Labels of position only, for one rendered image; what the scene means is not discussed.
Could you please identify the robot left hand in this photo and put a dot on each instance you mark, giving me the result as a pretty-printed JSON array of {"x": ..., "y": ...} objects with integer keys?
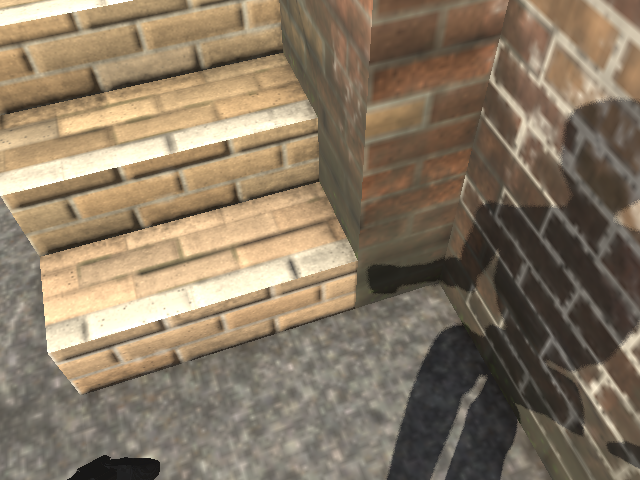
[{"x": 125, "y": 468}]

